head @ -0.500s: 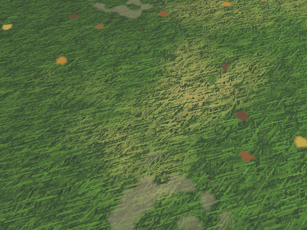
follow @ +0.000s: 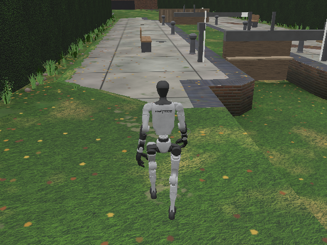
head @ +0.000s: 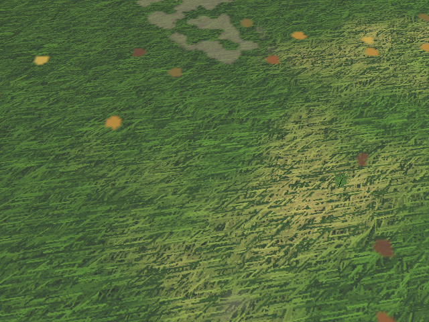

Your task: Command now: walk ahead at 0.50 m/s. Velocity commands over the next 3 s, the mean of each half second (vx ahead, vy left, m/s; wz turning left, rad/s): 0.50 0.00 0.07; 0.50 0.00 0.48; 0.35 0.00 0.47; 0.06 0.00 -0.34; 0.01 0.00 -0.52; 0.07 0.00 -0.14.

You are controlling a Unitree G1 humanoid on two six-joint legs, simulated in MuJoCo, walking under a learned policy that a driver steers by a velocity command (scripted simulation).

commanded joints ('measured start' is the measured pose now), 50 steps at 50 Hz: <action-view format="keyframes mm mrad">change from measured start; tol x32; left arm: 1 21 165 32 -15 5 0 11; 26 -553 97 12 -289 -6 40 -36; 32 -46 337 85 -209 47 -1 2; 50 -68 172 40 -157 -4 -22 5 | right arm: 1 97 -100 -34 -22 -1 -27 -14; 4 505 -291 -94 86 -43 -42 -30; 33 520 -116 -44 62 33 -31 -42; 50 -8 -69 -23 -124 -11 37 44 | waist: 1 -102 -104 -23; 4 -180 238 -351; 25 -134 48 42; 32 22 -283 -361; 50 -38 -98 35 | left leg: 1 159 -72 30 -66 -90 53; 5 820 341 -725 -309 -219 250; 12 408 159 -226 -419 124 132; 30 529 84 -202 -37 506 83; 32 21 -138 -65 553 -359 23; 34 -85 -47 -149 701 -343 41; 50 -94 32 1 164 62 -3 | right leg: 1 -3 -288 81 209 940 -112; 5 -719 -33 142 1152 -153 -44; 26 -757 -124 49 412 264 38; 30 -319 -63 35 253 205 -18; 33 125 -522 755 82 -47 -174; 50 -164 -342 -94 -46 446 -79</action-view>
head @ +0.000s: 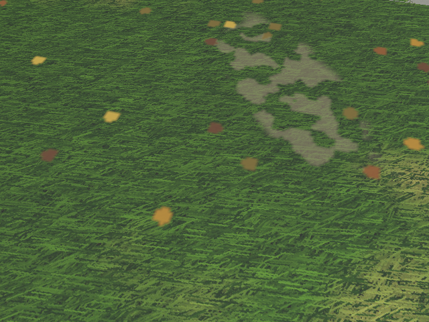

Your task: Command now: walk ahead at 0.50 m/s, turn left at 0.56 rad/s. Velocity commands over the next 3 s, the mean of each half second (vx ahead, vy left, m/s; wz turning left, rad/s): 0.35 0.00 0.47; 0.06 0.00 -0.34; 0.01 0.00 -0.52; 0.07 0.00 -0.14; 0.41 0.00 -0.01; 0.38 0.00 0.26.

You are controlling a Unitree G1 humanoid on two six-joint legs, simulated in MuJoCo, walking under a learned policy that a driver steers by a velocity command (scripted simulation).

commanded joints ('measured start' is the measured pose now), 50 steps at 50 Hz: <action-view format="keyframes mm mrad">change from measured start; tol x32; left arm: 1 9 142 25 -48 0 -9 8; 50 -121 245 59 -232 -5 140 -5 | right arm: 1 -117 -17 11 -95 -2 -11 12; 9 316 -208 -68 -2 -32 -32 -36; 50 57 -105 11 -109 18 39 -95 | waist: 1 -2 -112 61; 10 -124 192 -305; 50 -7 -167 -94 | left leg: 1 17 -11 58 -119 9 19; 8 506 -188 116 -332 -191 155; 10 960 261 -723 -512 -157 353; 13 670 175 -351 -494 531 274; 34 714 126 -71 -313 779 114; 36 562 32 -4 -26 570 45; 38 221 -207 -55 394 -603 -35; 50 170 -113 -84 49 -359 -119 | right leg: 1 -8 -284 72 -97 403 -98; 7 116 -297 -15 319 966 -73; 10 -651 -7 92 1194 -294 62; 11 -733 -52 250 1208 -228 60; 34 -406 12 211 339 -66 -52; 38 -20 -407 805 138 1086 -389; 41 -232 -231 596 62 525 -274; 50 -183 -141 644 50 204 -205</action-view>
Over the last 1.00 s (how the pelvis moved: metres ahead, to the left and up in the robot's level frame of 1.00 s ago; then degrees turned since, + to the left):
0.52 0.01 0.01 19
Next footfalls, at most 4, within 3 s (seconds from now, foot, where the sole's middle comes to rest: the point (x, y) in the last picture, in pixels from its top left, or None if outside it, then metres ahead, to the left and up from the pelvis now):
0.16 left None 0.23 0.11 -0.78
0.72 right None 0.38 -0.01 -0.78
1.18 left None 0.35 0.19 -0.78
1.62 right None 0.27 -0.01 -0.78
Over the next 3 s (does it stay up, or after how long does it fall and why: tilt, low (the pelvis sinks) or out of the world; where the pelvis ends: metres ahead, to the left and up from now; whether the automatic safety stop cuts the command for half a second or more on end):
stays up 0.71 -0.09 -0.02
